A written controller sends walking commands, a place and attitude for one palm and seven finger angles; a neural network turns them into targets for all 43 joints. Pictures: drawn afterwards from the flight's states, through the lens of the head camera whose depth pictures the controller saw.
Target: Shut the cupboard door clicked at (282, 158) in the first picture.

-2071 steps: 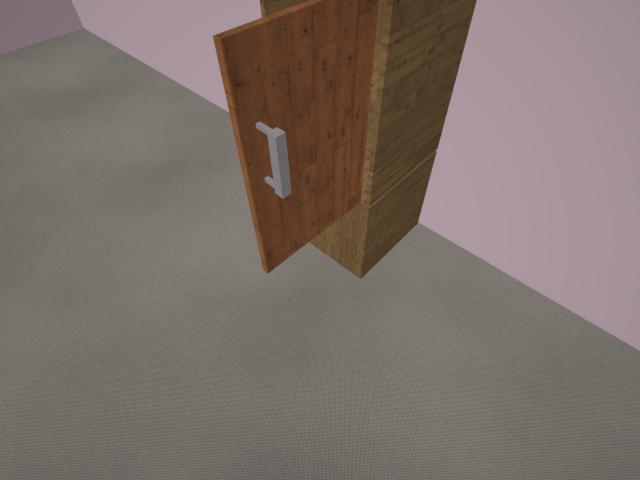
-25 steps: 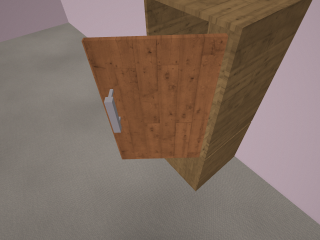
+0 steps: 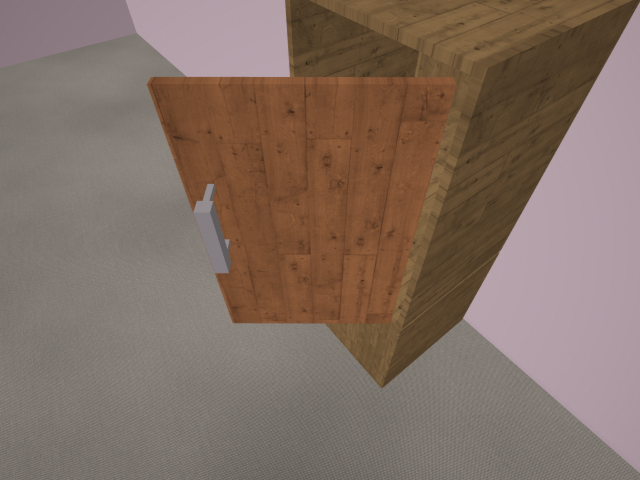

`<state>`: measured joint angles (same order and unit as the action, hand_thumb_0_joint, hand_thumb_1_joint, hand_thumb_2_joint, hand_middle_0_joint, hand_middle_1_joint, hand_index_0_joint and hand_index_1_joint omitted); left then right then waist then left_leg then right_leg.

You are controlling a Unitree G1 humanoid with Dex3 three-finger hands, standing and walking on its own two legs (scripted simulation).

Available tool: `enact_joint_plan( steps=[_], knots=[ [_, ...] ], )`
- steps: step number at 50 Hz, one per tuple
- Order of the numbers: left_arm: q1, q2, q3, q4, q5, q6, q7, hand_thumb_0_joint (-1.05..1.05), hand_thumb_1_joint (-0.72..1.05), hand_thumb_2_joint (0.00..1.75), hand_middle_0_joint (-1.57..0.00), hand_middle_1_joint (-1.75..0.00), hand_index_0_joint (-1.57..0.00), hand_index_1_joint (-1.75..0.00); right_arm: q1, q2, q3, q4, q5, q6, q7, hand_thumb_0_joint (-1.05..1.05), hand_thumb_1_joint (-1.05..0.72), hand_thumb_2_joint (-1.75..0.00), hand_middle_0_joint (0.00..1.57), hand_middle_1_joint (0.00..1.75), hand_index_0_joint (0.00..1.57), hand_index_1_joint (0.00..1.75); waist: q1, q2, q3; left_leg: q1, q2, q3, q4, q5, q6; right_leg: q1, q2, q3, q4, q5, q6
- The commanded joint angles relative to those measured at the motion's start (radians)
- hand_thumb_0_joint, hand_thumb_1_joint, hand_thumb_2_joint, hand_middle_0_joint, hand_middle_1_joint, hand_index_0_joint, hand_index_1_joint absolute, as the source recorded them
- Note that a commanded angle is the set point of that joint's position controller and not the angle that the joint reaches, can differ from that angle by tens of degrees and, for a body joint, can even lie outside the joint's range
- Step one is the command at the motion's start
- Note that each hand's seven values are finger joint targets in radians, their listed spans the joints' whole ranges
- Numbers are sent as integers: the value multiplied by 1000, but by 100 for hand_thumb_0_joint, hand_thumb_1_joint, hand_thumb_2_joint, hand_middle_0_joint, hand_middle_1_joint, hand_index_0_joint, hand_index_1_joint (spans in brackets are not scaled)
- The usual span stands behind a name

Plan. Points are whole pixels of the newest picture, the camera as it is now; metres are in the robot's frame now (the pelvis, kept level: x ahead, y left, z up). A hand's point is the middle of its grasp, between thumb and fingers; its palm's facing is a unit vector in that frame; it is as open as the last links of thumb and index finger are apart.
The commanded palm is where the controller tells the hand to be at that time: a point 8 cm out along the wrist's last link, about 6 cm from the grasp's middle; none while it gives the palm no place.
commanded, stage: look again from close up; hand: left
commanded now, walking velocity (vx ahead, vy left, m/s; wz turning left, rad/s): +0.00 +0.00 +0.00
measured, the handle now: (216, 229) +0.47 +0.20 +0.01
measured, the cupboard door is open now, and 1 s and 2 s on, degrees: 52 52 52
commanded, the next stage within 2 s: raise the hand and make a fist in 0.12 s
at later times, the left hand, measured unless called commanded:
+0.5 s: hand (199, 424) +0.19 +0.16 -0.01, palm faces +0.09 -1.00 -0.01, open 6.8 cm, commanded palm +0.11 +0.23 -0.06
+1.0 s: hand (173, 451) +0.16 +0.19 -0.03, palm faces +0.05 -1.00 -0.04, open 4.4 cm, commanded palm +0.12 +0.24 -0.03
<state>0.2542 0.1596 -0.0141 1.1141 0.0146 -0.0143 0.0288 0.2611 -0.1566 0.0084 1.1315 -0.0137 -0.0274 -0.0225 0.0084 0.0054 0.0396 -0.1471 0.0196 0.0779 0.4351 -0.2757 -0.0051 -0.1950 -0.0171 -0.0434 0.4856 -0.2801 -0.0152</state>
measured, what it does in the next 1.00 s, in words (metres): lowers itself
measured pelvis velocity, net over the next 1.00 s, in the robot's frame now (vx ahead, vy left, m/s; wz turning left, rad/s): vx -0.06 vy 0.01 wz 0.04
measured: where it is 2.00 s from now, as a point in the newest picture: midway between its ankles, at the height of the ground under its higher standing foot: outside the picture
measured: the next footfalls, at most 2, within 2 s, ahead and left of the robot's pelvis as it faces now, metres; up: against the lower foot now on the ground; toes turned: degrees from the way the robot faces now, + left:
none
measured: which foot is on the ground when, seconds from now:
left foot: down 0.00-1.00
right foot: down 0.00-1.00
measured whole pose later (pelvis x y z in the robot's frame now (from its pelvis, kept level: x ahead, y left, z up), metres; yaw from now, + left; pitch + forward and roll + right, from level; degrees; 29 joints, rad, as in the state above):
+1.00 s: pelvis -0.06 +0.01 -0.09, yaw +2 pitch +13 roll -2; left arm 0.39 0.21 0.12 -0.07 -0.25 -0.30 -0.19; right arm 0.29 -0.19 0.03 0.53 0.02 -0.22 -0.05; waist 0.00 0.04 -0.11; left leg -0.86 0.03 0.00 1.14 -0.50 0.01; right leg -0.84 -0.03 -0.09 1.10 -0.47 -0.02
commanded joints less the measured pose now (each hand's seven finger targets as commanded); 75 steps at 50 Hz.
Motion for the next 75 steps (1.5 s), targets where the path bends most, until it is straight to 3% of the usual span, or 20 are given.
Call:
enact_joint_plan(
  steps=[1, 10, 11, 12, 13, 14, 15, 16, 18, 20, 23, 24, 26, 31, 34, 37, 44, 49, 55, 75],
  knots=[
    [56, 125, 24, -34, -2, -20, 10, 0, 90, 90, -20, -30, -20, -30, 58, -91, -12, -23, 2, -10, -10, 0, -90, -90, 20, 30, 20, 30, -5, -5, -2, -12, 87, -76, -70, 211, 30, 13, -104, 92, -77, 295, -30],
    [38, 142, 30, -40, -1, -21, 8, 0, 90, 90, -20, -30, -20, -30, 33, -105, -14, -27, 1, -8, -11, 0, -90, -90, 20, 30, 20, 30, -1, -13, 0, -8, 88, -75, -72, 218, 26, 32, -109, 86, -87, 326, -31],
    [143, 132, 34, 3, 5, -31, 50, 0, 90, 90, -20, -30, -20, -30, -49, -131, -28, -94, 13, -8, -3, 0, -90, -90, 20, 30, 20, 30, 27, -80, 13, -95, 100, -30, 157, 234, -4, 39, -171, 145, -78, 750, 12],
    [-746, 716, 437, -1601, -142, -338, 46, 0, 90, 90, -20, -30, -20, -30, 66, -325, -70, -358, 19, -206, -121, 0, -90, -90, 20, 30, 20, 30, -108, 22, -388, 298, 69, -12, 213, 449, 30, 31, -76, 97, 89, 596, 6],
    [-15, 187, 47, -1235, -136, -240, 62, 0, 90, 90, -22, -32, -22, -32, -26, -202, -20, -366, 65, -264, -121, 0, -90, -90, 20, 30, 20, 30, -40, 382, -516, 256, 13, -74, 139, 600, 31, -20, 0, 5, 233, 390, -5],
    [205, -50, -16, -1218, -202, -102, 62, 0, 90, 90, -24, -34, -24, -34, -72, -164, -25, -413, 51, -300, -94, 0, -90, -90, 20, 30, 20, 30, 10, 332, -399, 149, 37, -80, 84, 742, 11, -68, 4, -63, 171, 189, -3],
    [77, -10, -1, -1149, -174, -114, 69, 0, 90, 90, -25, -36, -25, -36, -28, -185, -45, -396, 57, -332, -64, 0, -90, -90, 20, 30, 20, 30, -62, 113, -174, 12, 38, -103, 117, 595, 13, -164, 1, -54, 114, 206, 6],
    [55, 23, 72, -1105, -176, -154, 55, 0, 90, 90, -27, -38, -27, -38, -24, -202, -77, -428, 41, -336, -53, 0, -90, -90, 20, 30, 20, 30, -67, 12, -50, -121, 7, -105, 157, 422, 9, -227, -2, -57, 93, 254, 9],
    [236, -7, 116, -950, -195, -286, -16, 0, 90, 90, -31, -42, -31, -42, -57, -199, -92, -483, 14, -339, -31, 0, -90, -90, 20, 30, 20, 30, -25, -255, -43, -321, -21, -98, 250, 204, 8, -316, -7, -56, 172, 213, 21],
    [365, -33, 153, -863, -226, -455, -132, 0, 90, 90, -35, -46, -35, -46, -80, -179, -100, -530, 9, -340, 0, 0, -90, -90, 20, 30, 20, 30, 36, -273, -109, -463, -46, -80, 350, 136, -13, -339, -17, -23, 295, 220, 14],
    [335, 60, 221, -891, -257, -701, -329, 0, 90, 90, -40, -52, -40, -52, -118, -189, -117, -607, 8, -326, 29, 0, -90, -90, 20, 30, 20, 30, 60, -199, -227, -655, -61, -58, 521, 36, -19, -398, -37, 72, 436, 161, 3],
    [327, 120, 276, -885, -260, -703, -357, 0, 90, 90, -42, -54, -42, -54, -119, -194, -121, -636, 14, -310, 32, 0, -90, -90, 20, 30, 20, 30, 82, -105, -258, -680, -65, -46, 550, 25, -9, -395, -46, 108, 450, 124, -10],
    [231, 150, 271, -1014, -293, -641, -385, 0, 90, 90, -46, -58, -46, -58, -159, -201, -113, -730, 33, -289, 22, 0, -90, -90, 20, 30, 20, 30, 80, -37, -333, -716, -76, -23, 585, -59, 7, -403, -50, 167, 417, -87, -8],
    [-6, 170, 228, -1401, -314, -591, -291, 0, 90, 90, -55, -68, -55, -68, -114, -190, -93, -799, 42, -279, -20, 0, -90, -90, 20, 30, 20, 30, 5, 19, -372, -711, -40, -60, 634, -172, 32, -521, -23, 175, 377, -376, -2],
    [-86, 144, 136, -1504, -282, -608, -263, 0, 90, 90, -60, -74, -60, -74, -86, -198, -72, -781, 34, -292, -42, 0, -90, -90, 20, 30, 20, 30, -52, 28, -349, -690, -23, -92, 639, -186, 43, -602, 4, 121, 415, -350, -8],
    [-16, 140, 117, -1414, -269, -544, -280, 0, 90, 90, -66, -80, -66, -80, -72, -208, -63, -760, 40, -294, -54, 0, -90, -90, 20, 30, 20, 30, -54, 30, -324, -706, -20, -111, 621, -213, 38, -616, 12, 86, 425, -339, -6],
    [126, 188, 234, -1362, -286, -332, -246, 0, 90, 90, -79, -94, -79, -94, -99, -184, -50, -791, 49, -260, -60, 0, -90, -90, 20, 30, 20, 30, 30, 3, -362, -675, -31, -116, 520, -160, 29, -464, 8, 47, 391, -297, -6],
    [151, 158, 221, -1417, -277, -387, -187, 0, 90, 90, -88, -104, -88, -104, -87, -179, -47, -782, 30, -258, -48, 0, -90, -90, 20, 30, 20, 30, 22, 13, -345, -614, -24, -124, 488, -74, 24, -469, 18, -13, 430, -148, -10],
    [145, 143, 171, -1412, -274, -446, -220, 0, 90, 90, -99, -116, -99, -116, -53, -206, -52, -778, 28, -267, -41, 0, -90, -90, 20, 30, 20, 30, -4, 19, -320, -591, -23, -126, 474, -94, 21, -505, 17, -24, 432, -150, -12],
    [93, 183, 218, -1463, -283, -346, -241, 0, 90, 90, -130, -150, -130, -150, -23, -207, -34, -814, 36, -204, -43, 0, -90, -90, 20, 30, 20, 30, -2, 63, -335, -458, -22, -125, 414, 58, 11, -379, 32, -41, 390, 49, -15]
  ],
)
